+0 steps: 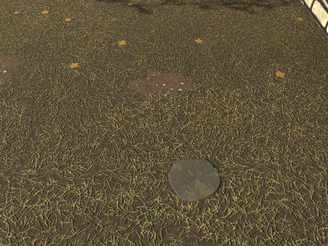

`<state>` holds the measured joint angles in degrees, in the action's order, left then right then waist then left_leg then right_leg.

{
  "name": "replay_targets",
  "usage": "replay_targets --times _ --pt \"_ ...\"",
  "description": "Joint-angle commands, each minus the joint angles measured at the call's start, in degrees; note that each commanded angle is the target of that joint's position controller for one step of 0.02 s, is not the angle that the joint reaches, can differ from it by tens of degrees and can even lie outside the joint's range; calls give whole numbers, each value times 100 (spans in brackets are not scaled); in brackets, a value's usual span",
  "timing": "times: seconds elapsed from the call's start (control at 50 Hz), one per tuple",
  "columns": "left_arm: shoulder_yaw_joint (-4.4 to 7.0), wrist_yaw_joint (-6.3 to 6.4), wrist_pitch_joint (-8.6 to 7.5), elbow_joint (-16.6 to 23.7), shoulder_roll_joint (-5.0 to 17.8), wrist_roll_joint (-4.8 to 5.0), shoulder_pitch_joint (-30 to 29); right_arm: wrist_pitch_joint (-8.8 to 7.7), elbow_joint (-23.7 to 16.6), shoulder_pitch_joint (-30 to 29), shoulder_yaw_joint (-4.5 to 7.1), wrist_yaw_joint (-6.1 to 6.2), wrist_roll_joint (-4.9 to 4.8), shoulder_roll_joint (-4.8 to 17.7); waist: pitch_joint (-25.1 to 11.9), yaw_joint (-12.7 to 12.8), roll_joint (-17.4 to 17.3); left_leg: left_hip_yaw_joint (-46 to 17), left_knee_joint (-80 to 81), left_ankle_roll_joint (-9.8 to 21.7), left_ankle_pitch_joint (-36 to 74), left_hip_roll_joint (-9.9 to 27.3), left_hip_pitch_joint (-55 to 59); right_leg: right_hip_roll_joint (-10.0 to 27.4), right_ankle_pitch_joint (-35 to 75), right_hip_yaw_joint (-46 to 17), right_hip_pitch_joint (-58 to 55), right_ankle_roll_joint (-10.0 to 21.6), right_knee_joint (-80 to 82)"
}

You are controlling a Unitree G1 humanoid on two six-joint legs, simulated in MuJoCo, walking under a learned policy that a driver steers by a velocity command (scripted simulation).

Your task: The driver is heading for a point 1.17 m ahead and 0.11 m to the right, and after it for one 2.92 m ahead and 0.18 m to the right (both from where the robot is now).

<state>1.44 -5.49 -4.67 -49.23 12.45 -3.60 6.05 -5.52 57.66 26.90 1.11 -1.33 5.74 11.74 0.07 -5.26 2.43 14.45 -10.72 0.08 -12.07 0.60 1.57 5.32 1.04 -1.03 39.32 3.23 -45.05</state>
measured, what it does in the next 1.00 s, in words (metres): goes down: right foot, then left foot 0.17 m lower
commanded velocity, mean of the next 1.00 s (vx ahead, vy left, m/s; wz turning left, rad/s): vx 0.47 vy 0.00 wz -0.26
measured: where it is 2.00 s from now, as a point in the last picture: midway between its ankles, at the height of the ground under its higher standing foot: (184, 214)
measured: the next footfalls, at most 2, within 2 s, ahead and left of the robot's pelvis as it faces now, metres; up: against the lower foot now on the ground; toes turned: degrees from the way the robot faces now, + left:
right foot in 0.14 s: +0.20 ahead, -0.15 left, +0.00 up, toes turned -9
left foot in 0.62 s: +0.52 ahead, +0.00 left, -0.17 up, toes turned -18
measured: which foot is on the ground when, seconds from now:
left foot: down 0.00-0.16, up 0.18-0.60, down 0.62-1.00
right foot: up 0.00-0.12, down 0.14-0.64, up 0.66-0.96, down 0.98-1.00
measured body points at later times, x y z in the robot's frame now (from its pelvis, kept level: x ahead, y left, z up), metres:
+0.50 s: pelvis +0.27 -0.08 -0.05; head +0.27 -0.08 +0.40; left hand +0.27 +0.15 -0.20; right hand +0.44 -0.32 -0.13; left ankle +0.47 +0.04 -0.75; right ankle +0.16 -0.14 -0.74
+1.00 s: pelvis +0.57 -0.13 -0.19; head +0.58 -0.14 +0.26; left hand +0.86 +0.00 -0.25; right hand +0.48 -0.36 -0.33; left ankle +0.49 +0.01 -0.91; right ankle +0.70 -0.27 -0.91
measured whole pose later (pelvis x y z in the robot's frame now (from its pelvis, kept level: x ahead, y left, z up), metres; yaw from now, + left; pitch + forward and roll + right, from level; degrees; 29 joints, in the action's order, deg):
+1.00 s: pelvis +0.57 -0.13 -0.19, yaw -12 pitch +2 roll +3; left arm -1.5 -1.2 -6.0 -42.6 13.4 -2.1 -1.5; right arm -6.2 53.5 26.1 2.2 -4.8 2.2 11.9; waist -1.6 -5.8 2.7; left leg -4.3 -31.0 1.9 -24.1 -5.9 -6.2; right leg 2.2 4.9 -1.4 30.5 4.5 -28.8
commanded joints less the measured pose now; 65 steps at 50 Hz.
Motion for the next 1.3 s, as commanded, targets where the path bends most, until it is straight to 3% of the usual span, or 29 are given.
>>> replay_targets --times 0.02,0.08,0.12,0.16,0.18,0.22,0.28,0.34,0.38,0.46,0.58,0.62,0.64,0.66,0.68,0.72,0.76,0.78,0.8,0.88,0.96,0.98,1.0,1.02,1.04,1.08,1.14,1.2,1.3 --pt "29 -9 -75 233 218 -102 442 -137 -399 -548 32 -31 208 552 352 568 -665 -409 126 1041 1296 1746 -995 23 250 -115 -964 112 -1181" --pt "126 70 -132 689 486 -58 -624 -159 -351 -319 127 126 -278 930 697 180 -601 -238 -96 982 1516 1778 98 -158 -1611 423 -531 134 399" --pt "148 93 -177 709 393 104 -376 25 -179 -17 185 189 -217 1173 532 400 -686 -91 -909 956 2989 1950 223 -540 -1434 769 -1478 234 1180" --pt "480 336 -361 336 1083 131 1063 -7 -253 279 120 133 83 834 -805 699 -33 257 -3424 377 2966 1337 -1184 -687 976 205 -4346 1019 631" --pt "585 487 -286 133 1502 19 2513 -166 -647 339 -102 -17 211 148 -2363 1057 1330 -152 -5061 -205 -1438 259 -3354 553 421 -2565 -7071 2408 1504" --pt "648 455 -413 -428 1277 -96 3222 -293 -1125 -1959 14 -254 -357 545 -144 1897 39 -1735 -6359 160 -2148 127 -5726 910 -702 -3192 -6211 1777 2626" --pt "235 226 -415 -294 259 90 1913 -202 -1158 -1705 9 44 -52 377 212 733 -58 -2088 -6280 278 -1320 560 -4269 792 -654 -2478 -3238 1779 2462" --pt "139 221 -347 -11 269 84 1149 49 -1359 -1739 -57 83 -42 184 210 389 -122 -1888 -5132 123 -621 502 -3532 372 -991 -1815 -1612 1596 2692" --pt "-5 403 -394 -33 44 -110 1380 47 -1330 -1601 -212 -112 147 9 175 558 -223 -2185 -4419 171 1980 568 -3630 -172 -1582 -1481 -1221 1326 1994" --pt "22 347 -326 -50 547 -207 1746 141 -1775 -1971 -233 -174 -106 213 158 705 -157 -1352 -3025 -55 3730 270 -1337 -712 -2838 -1246 867 1066 1124" --pt "-28 396 -225 -401 655 253 2886 279 -1610 -2727 -174 -160 -23 589 772 1452 -74 -1785 -417 -103 3130 531 -3003 -390 -3313 -2730 -2521 1044 -781" --pt "-96 281 -77 -496 688 264 2967 146 -1065 -1639 67 -100 -123 926 488 884 -339 -996 43 94 3654 402 -1106 -691 -2110 -2169 -2070 723 -2101" --pt "-180 16 -31 -565 542 -100 2882 14 -555 330 271 -120 -128 1181 -139 11 -483 -1232 -949 624 4036 761 1229 -941 -1221 -1778 -629 226 -3827" --pt "-281 -130 -20 -633 -257 -189 3954 10 -487 1273 376 -250 -217 1580 -2212 326 -2205 -2559 -2941 2197 6466 1903 4338 -1698 -4703 -868 1243 -385 -6520" --pt "-162 -118 36 -266 344 -32 3281 114 -373 1350 396 -367 -18 1668 -1871 -89 -1437 -3627 -2589 2453 5923 2080 4326 -1808 -4909 -692 2644 -547 -7854" --pt "-186 136 -26 441 415 -57 1532 180 -656 54 260 -270 -45 982 -116 -67 -257 -4695 -991 2160 -602 2418 2227 -597 -3235 -652 4293 -444 -6640" --pt "-294 429 -55 403 160 -201 1227 23 -838 -838 -188 -224 -54 -136 689 685 41 -4149 -99 2092 -170 1992 -965 446 -1107 -1105 2519 2 -3664" --pt "-320 415 -52 381 87 -241 1017 -77 -905 -1160 -166 -193 -140 -63 862 727 -263 -3518 73 2036 35 1374 -1998 579 -474 -825 1592 30 -2201" --pt "-315 361 -36 388 129 -247 727 -155 -887 -1059 -151 -155 -360 64 460 490 -474 -2808 69 1947 66 918 -2421 294 195 -250 465 -52 -1102" --pt "-319 245 21 703 364 168 64 -303 -844 -776 295 -284 -427 1467 233 564 -505 -2673 -349 1620 2878 706 -2850 -475 237 226 -1639 -362 881" --pt "-43 454 -119 762 907 103 -194 -184 -842 -616 366 -324 -331 1089 -172 749 -491 -2949 -1400 1076 3868 714 -1626 -488 947 65 -2182 220 1665" --pt "143 520 -203 616 1329 215 432 -200 -1017 -802 377 -342 -348 1005 -653 1033 -247 -2677 -2112 651 4105 280 -2079 -287 2098 -37 -3511 657 1537" --pt "265 615 -252 568 1836 288 1401 -203 -1324 -614 224 -366 -442 425 -1999 1188 648 -2074 -3564 147 2183 -439 -2907 1167 4312 -1202 -5555 1852 1672" --pt "256 564 -221 503 1702 246 1821 -195 -1235 395 75 -282 -382 -126 -3286 895 1497 -1686 -5113 -73 -2529 -814 -3514 2798 4381 -2995 -6631 3073 2133" --pt "279 659 -209 566 1386 84 1642 -71 -1165 -144 265 -202 -335 475 -1814 1033 377 -1880 -5876 -81 -2617 -255 -3908 2305 2292 -2594 -5177 2265 2514" --pt "159 785 -201 911 770 418 226 81 -997 -73 346 63 -184 535 -787 466 316 -1687 -5420 -171 -1991 266 -3476 1621 -270 -1500 -3305 1447 3380" --pt "236 864 -261 1091 786 231 -186 160 -924 -65 224 -41 -143 90 -565 216 228 -1185 -4760 -258 -1345 283 -2442 988 40 -232 -2355 1133 3729" --pt "525 846 -302 1233 1196 180 -159 222 -1060 -508 242 -306 -266 412 -494 448 290 -918 -3986 -231 -866 245 -2283 974 -177 182 -2520 1108 3789" --pt "623 824 -312 1319 1098 74 -75 201 -1314 -925 220 -269 -306 672 -414 514 318 -1289 -3118 130 -487 563 -2451 1634 -666 -145 -3208 1165 3745"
